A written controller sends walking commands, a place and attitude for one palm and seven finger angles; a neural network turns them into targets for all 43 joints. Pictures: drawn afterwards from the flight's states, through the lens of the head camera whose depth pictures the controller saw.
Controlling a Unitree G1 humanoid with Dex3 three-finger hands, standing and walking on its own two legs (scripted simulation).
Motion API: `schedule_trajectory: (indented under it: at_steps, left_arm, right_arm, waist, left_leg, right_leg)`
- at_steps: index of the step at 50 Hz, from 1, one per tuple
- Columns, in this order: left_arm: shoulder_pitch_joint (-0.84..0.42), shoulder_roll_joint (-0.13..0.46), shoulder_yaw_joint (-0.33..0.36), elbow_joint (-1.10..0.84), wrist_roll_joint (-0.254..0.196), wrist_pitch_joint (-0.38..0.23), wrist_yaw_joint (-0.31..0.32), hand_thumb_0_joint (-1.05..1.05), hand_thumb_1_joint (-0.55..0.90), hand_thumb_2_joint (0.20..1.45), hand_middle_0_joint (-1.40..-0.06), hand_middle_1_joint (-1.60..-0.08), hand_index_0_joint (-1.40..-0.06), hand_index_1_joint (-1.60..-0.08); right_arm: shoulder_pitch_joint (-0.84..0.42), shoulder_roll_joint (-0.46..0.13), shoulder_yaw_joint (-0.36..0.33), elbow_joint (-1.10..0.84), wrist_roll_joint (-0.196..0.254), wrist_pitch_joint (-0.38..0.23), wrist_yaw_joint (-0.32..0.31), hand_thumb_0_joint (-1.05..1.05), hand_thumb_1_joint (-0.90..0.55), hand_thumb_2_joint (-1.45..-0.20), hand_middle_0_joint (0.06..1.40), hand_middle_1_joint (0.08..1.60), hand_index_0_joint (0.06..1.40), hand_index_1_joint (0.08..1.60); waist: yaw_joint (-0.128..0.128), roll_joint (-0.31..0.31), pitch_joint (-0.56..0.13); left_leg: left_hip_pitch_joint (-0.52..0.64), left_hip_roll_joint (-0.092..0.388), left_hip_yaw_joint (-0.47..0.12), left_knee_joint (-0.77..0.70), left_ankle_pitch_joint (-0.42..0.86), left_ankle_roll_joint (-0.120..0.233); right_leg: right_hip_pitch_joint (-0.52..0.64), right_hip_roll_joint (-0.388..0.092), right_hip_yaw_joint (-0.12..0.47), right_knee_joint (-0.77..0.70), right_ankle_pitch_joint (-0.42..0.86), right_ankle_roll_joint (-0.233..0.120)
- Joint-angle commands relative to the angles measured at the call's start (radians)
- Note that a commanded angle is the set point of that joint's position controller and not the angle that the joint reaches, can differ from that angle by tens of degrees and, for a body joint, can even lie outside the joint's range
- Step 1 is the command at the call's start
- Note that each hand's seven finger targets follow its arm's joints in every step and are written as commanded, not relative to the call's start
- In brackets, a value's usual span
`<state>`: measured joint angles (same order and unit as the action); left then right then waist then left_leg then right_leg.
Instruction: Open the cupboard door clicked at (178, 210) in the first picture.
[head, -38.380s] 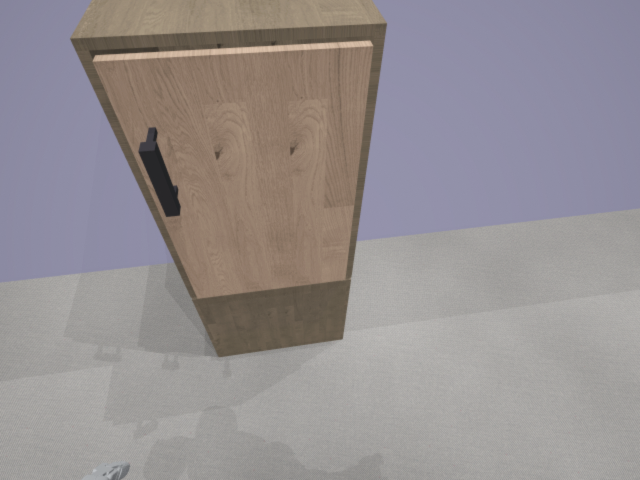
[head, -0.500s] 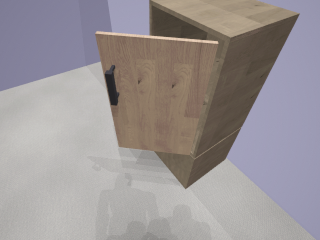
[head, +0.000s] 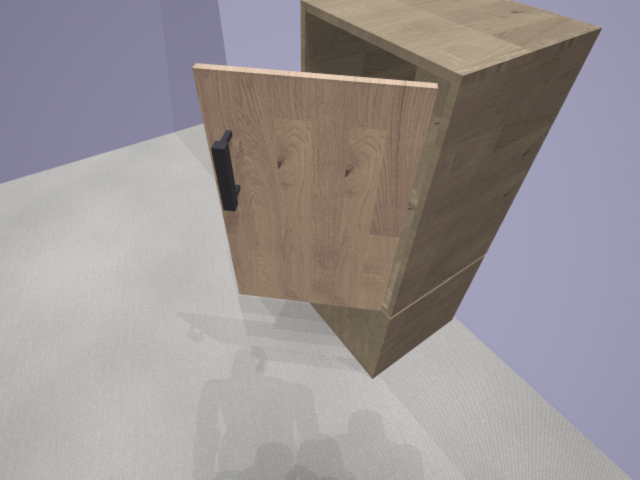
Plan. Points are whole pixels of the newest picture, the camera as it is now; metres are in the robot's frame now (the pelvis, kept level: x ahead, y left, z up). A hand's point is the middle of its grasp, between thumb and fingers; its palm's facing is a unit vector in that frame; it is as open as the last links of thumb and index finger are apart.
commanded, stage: look again from close up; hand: left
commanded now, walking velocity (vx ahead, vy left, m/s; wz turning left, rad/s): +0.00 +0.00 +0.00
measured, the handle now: (229, 171) +0.60 +0.21 +0.06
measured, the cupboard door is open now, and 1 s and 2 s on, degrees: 47 47 47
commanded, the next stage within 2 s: raise the hand with hooked fingers in 0.06 s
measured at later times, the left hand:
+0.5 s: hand (212, 410) +0.20 +0.15 +0.00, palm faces -0.03 -1.00 +0.02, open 8.1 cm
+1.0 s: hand (157, 382) +0.23 +0.22 +0.00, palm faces -0.02 -1.00 -0.05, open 11.1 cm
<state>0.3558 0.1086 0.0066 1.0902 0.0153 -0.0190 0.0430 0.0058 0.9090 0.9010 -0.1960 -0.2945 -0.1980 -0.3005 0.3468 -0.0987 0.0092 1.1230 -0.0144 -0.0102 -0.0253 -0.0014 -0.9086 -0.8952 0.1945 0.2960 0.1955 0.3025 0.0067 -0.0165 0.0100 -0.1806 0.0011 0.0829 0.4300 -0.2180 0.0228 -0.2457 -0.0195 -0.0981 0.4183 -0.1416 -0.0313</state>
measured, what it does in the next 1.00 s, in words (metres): lowers itself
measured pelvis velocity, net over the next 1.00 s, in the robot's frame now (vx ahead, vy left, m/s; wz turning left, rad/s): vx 0.03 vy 0.01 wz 0.06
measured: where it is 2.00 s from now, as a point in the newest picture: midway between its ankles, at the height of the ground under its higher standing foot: outside the picture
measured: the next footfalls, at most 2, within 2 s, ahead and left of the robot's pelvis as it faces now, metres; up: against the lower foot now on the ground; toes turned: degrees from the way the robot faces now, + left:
none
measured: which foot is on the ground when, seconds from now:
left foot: down 0.00-1.00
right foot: down 0.00-1.00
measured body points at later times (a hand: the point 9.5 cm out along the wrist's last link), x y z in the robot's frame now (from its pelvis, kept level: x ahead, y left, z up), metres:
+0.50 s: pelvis -0.01 +0.00 -0.06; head +0.00 +0.01 +0.39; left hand +0.20 +0.20 +0.00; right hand +0.19 -0.27 -0.09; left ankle +0.01 +0.10 -0.74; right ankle +0.06 -0.10 -0.74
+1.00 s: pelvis +0.03 +0.01 -0.06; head +0.09 +0.02 +0.38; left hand +0.23 +0.28 +0.00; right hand +0.21 -0.20 -0.15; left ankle +0.01 +0.10 -0.74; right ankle +0.06 -0.10 -0.74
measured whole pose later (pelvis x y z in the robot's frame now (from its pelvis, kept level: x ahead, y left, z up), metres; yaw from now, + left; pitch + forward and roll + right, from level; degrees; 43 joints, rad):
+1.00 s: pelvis +0.03 +0.01 -0.06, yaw +4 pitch +12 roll -2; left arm 0.40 0.29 0.24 -0.07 -0.33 -0.28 -0.39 0.01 0.12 0.57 -0.25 -0.80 -0.26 -0.80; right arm 0.26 -0.19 0.04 0.54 0.04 -0.19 -0.04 0.01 -0.90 -0.89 0.20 0.30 0.20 0.30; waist -0.01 0.04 -0.10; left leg -0.70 0.01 0.00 1.02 -0.52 0.03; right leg -0.72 0.01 -0.10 0.95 -0.43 -0.03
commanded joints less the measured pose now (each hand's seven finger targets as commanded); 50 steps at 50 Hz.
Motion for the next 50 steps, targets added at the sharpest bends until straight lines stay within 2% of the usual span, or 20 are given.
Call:
schedule_trajectory:
  at_steps: [1, 7, 8, 9, 10, 11, 12, 13, 17, 18, 20, 21, 23, 25, 27, 32, 37, 43, 46, 50]
  left_arm:
    - [0.081, 0.079, 0.010, -0.029, 0.002, -0.011, 0.001, 0.000, 0.900, 0.900, -0.200, -0.300, -0.200, -0.300]
    - [0.086, 0.075, 0.010, -0.028, 0.002, -0.012, 0.001, 0.000, 0.900, 0.900, -0.200, -0.300, -0.200, -0.300]
    - [0.124, 0.120, -0.004, 0.017, 0.011, -0.015, 0.033, 0.000, 0.900, 0.900, -0.200, -0.300, -0.200, -0.300]
    - [-0.636, 0.260, -0.006, -1.527, -0.221, -0.226, 0.007, 0.000, 0.877, 0.890, -0.202, -0.315, -0.202, -0.315]
    - [-0.323, 0.262, 0.056, -1.291, -0.157, -0.169, 0.081, 0.000, 0.853, 0.880, -0.203, -0.330, -0.203, -0.330]
    - [-0.044, 0.099, -0.023, -1.127, -0.164, -0.045, 0.116, 0.000, 0.830, 0.870, -0.205, -0.345, -0.205, -0.345]
    - [-0.005, -0.024, -0.107, -1.087, -0.186, -0.011, 0.109, 0.000, 0.807, 0.860, -0.207, -0.360, -0.207, -0.360]
    - [-0.022, -0.030, -0.142, -1.201, -0.210, -0.048, 0.092, 0.000, 0.783, 0.850, -0.208, -0.375, -0.208, -0.375]
    - [-0.015, 0.028, -0.087, -1.156, -0.197, -0.231, 0.014, 0.000, 0.690, 0.810, -0.215, -0.435, -0.215, -0.435]
    - [0.072, 0.022, -0.049, -1.050, -0.209, -0.294, -0.035, 0.000, 0.667, 0.800, -0.217, -0.450, -0.217, -0.450]
    - [0.239, 0.054, 0.040, -0.966, -0.239, -0.439, -0.160, 0.000, 0.620, 0.780, -0.220, -0.480, -0.220, -0.480]
    - [0.290, 0.111, 0.108, -0.927, -0.243, -0.495, -0.233, 0.000, 0.597, 0.770, -0.222, -0.495, -0.222, -0.495]
    - [0.265, 0.196, 0.171, -0.990, -0.222, -0.576, -0.330, 0.000, 0.550, 0.750, -0.225, -0.525, -0.225, -0.525]
    - [0.265, 0.214, 0.190, -1.062, -0.240, -0.527, -0.342, 0.000, 0.503, 0.730, -0.228, -0.555, -0.228, -0.555]
    - [0.187, 0.209, 0.173, -1.230, -0.274, -0.489, -0.332, 0.000, 0.457, 0.710, -0.232, -0.585, -0.232, -0.585]
    - [0.018, 0.241, 0.170, -1.550, -0.272, -0.538, -0.283, 0.000, 0.340, 0.660, -0.240, -0.660, -0.240, -0.660]
    - [-0.034, 0.238, 0.126, -1.423, -0.280, -0.507, -0.390, 0.000, 0.223, 0.610, -0.248, -0.735, -0.248, -0.735]
    - [0.063, 0.323, 0.306, -1.354, -0.351, -0.315, -0.461, 0.000, 0.083, 0.550, -0.258, -0.825, -0.258, -0.825]
    - [0.077, 0.334, 0.357, -1.348, -0.385, -0.305, -0.440, 0.000, 0.013, 0.520, -0.263, -0.870, -0.263, -0.870]
    - [0.072, 0.309, 0.350, -1.322, -0.383, -0.342, -0.425, 0.000, -0.080, 0.480, -0.270, -0.930, -0.270, -0.930]
  right_arm:
    - [0.086, -0.079, -0.017, -0.021, 0.002, -0.016, -0.004, 0.000, -0.900, -0.900, 0.200, 0.300, 0.200, 0.300]
    - [0.087, -0.075, -0.015, -0.019, 0.002, -0.017, -0.005, 0.000, -0.900, -0.900, 0.200, 0.300, 0.200, 0.300]
    - [-0.069, -0.138, -0.019, -0.091, 0.004, -0.022, 0.006, 0.000, -0.900, -0.900, 0.200, 0.300, 0.200, 0.300]
    - [-0.076, -0.337, -0.029, -0.498, 0.035, -0.168, -0.042, 0.000, -0.900, -0.900, 0.200, 0.300, 0.200, 0.300]
    - [-0.177, -0.252, 0.006, -0.426, 0.064, -0.263, -0.072, 0.000, -0.900, -0.900, 0.200, 0.300, 0.200, 0.300]
    - [-0.150, -0.204, -0.011, -0.435, 0.089, -0.297, -0.066, 0.000, -0.900, -0.900, 0.200, 0.300, 0.200, 0.300]
    - [-0.114, -0.221, -0.006, -0.409, 0.095, -0.315, -0.065, 0.000, -0.900, -0.900, 0.200, 0.300, 0.200, 0.300]
    - [-0.131, -0.247, -0.020, -0.459, 0.096, -0.346, -0.072, 0.000, -0.900, -0.900, 0.200, 0.300, 0.200, 0.300]
    - [-0.130, -0.285, -0.054, -0.550, 0.052, -0.398, -0.059, 0.000, -0.900, -0.900, 0.200, 0.300, 0.200, 0.300]
    - [-0.146, -0.282, -0.067, -0.573, 0.042, -0.399, -0.045, 0.000, -0.900, -0.900, 0.200, 0.300, 0.200, 0.300]
    - [-0.183, -0.284, -0.093, -0.637, 0.027, -0.379, -0.004, 0.000, -0.900, -0.900, 0.200, 0.300, 0.200, 0.300]
    - [-0.189, -0.294, -0.106, -0.674, 0.030, -0.357, 0.025, 0.000, -0.900, -0.900, 0.200, 0.300, 0.200, 0.300]
    - [-0.246, -0.291, -0.111, -0.757, 0.029, -0.317, 0.049, 0.000, -0.900, -0.900, 0.200, 0.300, 0.200, 0.300]
    - [-0.274, -0.281, -0.107, -0.829, 0.050, -0.273, 0.042, 0.000, -0.900, -0.900, 0.200, 0.300, 0.200, 0.300]
    - [-0.261, -0.281, -0.099, -0.876, 0.058, -0.240, 0.029, 0.000, -0.900, -0.900, 0.200, 0.300, 0.200, 0.300]
    - [-0.156, -0.255, -0.082, -0.842, 0.041, -0.225, -0.002, 0.000, -0.900, -0.900, 0.200, 0.300, 0.200, 0.300]
    - [-0.137, -0.281, -0.061, -0.767, 0.047, -0.257, -0.015, 0.000, -0.900, -0.900, 0.200, 0.300, 0.200, 0.300]
    - [-0.177, -0.272, -0.056, -0.776, 0.067, -0.249, -0.032, 0.000, -0.900, -0.900, 0.200, 0.300, 0.200, 0.300]
    - [-0.195, -0.258, -0.051, -0.772, 0.061, -0.254, -0.032, 0.000, -0.900, -0.900, 0.200, 0.300, 0.200, 0.300]
    - [-0.166, -0.261, -0.058, -0.751, 0.061, -0.264, -0.023, 0.000, -0.900, -0.900, 0.200, 0.300, 0.200, 0.300]
  waist:
    - [-0.006, 0.004, 0.082]
    - [-0.005, 0.014, 0.091]
    - [0.042, 0.087, 0.153]
    - [-0.132, 0.258, -0.348]
    - [-0.043, 0.250, -0.325]
    - [-0.059, 0.175, -0.115]
    - [-0.065, 0.089, -0.031]
    - [-0.064, 0.033, 0.031]
    - [-0.082, -0.207, 0.015]
    - [-0.044, -0.281, 0.028]
    - [0.018, -0.271, -0.036]
    - [0.045, -0.152, -0.056]
    - [0.049, -0.054, -0.117]
    - [0.069, 0.000, -0.128]
    - [0.062, 0.052, -0.178]
    - [-0.027, 0.128, -0.301]
    - [-0.089, 0.090, -0.276]
    - [-0.005, 0.037, -0.413]
    - [0.021, 0.011, -0.380]
    - [-0.001, 0.009, -0.326]
  left_leg:
    - [-0.120, 0.093, -0.113, -0.132, -0.094, 0.005]
    - [-0.127, 0.091, -0.112, -0.130, -0.083, 0.002]
    - [-0.140, 0.107, -0.039, 0.039, -0.049, -0.027]
    - [0.089, 0.002, -0.056, -0.061, -0.042, -0.009]
    - [-0.014, 0.013, -0.047, -0.077, -0.153, 0.001]
    - [-0.148, 0.033, -0.099, -0.093, -0.258, -0.019]
    - [-0.194, 0.012, -0.105, -0.064, -0.276, -0.015]
    - [-0.199, 0.011, -0.120, -0.023, -0.291, -0.006]
    - [-0.315, -0.034, -0.098, 0.202, -0.262, -0.011]
    - [-0.394, -0.033, -0.089, 0.259, -0.257, -0.018]
    - [-0.503, -0.043, -0.072, 0.357, -0.236, -0.032]
    - [-0.510, -0.055, -0.066, 0.393, -0.210, -0.041]
    - [-0.567, -0.066, -0.047, 0.449, -0.230, -0.027]
    - [-0.621, -0.063, -0.042, 0.414, -0.340, -0.016]
    - [-0.599, -0.050, -0.065, 0.418, -0.302, -0.008]
    - [-0.497, -0.010, -0.112, 0.511, -0.071, 0.008]
    - [-0.500, 0.000, -0.139, 0.546, -0.065, 0.010]
    - [-0.463, -0.009, -0.129, 0.472, 0.038, 0.006]
    - [-0.457, -0.008, -0.139, 0.443, 0.109, -0.003]
    - [-0.444, -0.005, -0.130, 0.418, 0.116, -0.008]
  right_leg:
    - [0.030, -0.103, 0.140, -0.104, -0.123, -0.011]
    - [0.037, -0.103, 0.138, -0.103, -0.105, -0.011]
    - [-0.035, -0.132, 0.141, -0.046, 0.055, -0.007]
    - [0.105, -0.032, 0.090, 0.016, -0.064, 0.008]
    - [0.089, 0.003, 0.047, 0.076, -0.184, -0.021]
    - [-0.037, 0.017, 0.000, 0.077, -0.236, -0.007]
    - [-0.079, 0.020, -0.003, 0.067, -0.247, 0.003]
    - [-0.121, 0.010, 0.015, 0.054, -0.326, 0.012]
    - [-0.314, -0.001, 0.061, 0.107, -0.530, 0.022]
    - [-0.359, -0.007, 0.076, 0.140, -0.579, 0.021]
    - [-0.365, -0.010, 0.110, 0.223, -0.584, 0.007]
    - [-0.337, -0.015, 0.128, 0.267, -0.525, -0.016]
    - [-0.332, -0.023, 0.146, 0.336, -0.474, -0.025]
    - [-0.350, -0.018, 0.151, 0.352, -0.585, -0.018]
    - [-0.358, 0.001, 0.143, 0.401, -0.514, -0.018]
    - [-0.403, 0.032, 0.107, 0.477, -0.174, -0.010]
    - [-0.460, 0.041, 0.074, 0.470, -0.156, 0.004]
    - [-0.252, 0.025, 0.070, 0.424, -0.060, 0.011]
    - [-0.211, 0.031, 0.051, 0.430, 0.024, 0.004]
    - [-0.241, 0.026, 0.037, 0.413, 0.034, 0.012]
